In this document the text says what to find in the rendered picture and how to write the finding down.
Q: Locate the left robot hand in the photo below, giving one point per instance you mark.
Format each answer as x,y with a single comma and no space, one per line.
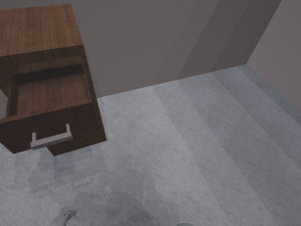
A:
63,217

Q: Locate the handle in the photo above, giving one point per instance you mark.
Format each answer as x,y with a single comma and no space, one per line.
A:
49,141

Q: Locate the drawer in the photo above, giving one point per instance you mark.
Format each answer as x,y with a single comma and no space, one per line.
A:
43,102

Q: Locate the cabinet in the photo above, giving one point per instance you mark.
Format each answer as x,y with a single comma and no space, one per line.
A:
43,37

